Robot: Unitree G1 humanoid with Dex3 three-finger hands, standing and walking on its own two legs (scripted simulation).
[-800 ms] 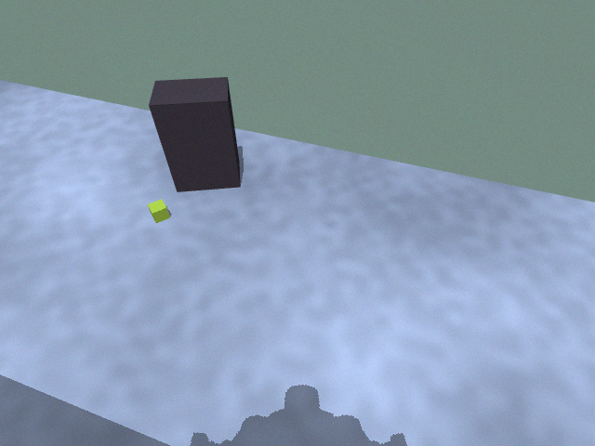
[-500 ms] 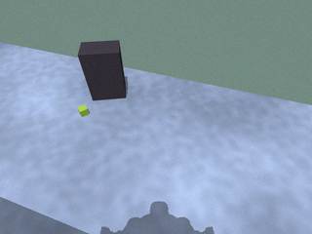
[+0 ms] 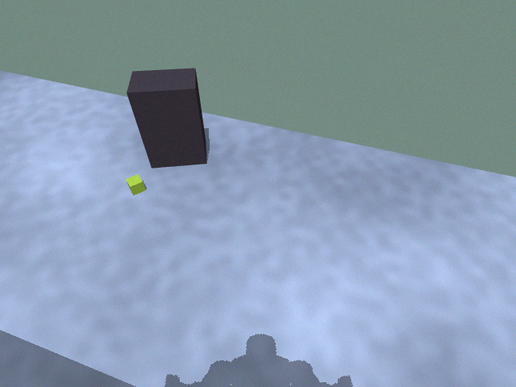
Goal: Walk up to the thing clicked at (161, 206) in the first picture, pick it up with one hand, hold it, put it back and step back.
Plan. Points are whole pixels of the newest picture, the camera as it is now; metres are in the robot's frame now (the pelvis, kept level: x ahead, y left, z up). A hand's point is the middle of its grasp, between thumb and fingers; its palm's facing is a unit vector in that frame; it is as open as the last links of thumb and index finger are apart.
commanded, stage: stand
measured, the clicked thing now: (135, 184) +1.21 +0.65 -0.75
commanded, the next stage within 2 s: walk up in 0.32 s
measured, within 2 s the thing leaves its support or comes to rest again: neither
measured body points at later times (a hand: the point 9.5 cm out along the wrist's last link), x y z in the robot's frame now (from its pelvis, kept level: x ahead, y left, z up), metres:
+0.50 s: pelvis -0.02 -0.02 -0.01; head +0.04 -0.01 +0.43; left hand +0.08 +0.32 -0.12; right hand +0.08 -0.32 -0.14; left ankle +0.00 +0.14 -0.75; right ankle +0.00 -0.11 -0.75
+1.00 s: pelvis -0.02 -0.03 -0.03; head +0.00 +0.01 +0.42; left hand -0.11 +0.28 -0.16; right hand +0.24 -0.25 -0.11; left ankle -0.05 +0.09 -0.75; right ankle +0.03 -0.14 -0.70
